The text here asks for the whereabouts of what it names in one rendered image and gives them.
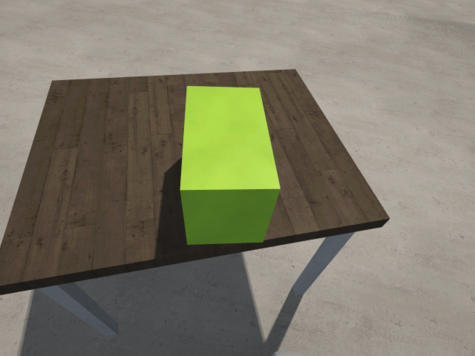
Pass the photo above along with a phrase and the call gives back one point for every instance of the table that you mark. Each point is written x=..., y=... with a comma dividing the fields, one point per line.
x=100, y=192

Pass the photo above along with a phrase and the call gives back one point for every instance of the carton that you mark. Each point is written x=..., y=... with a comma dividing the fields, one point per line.
x=229, y=183

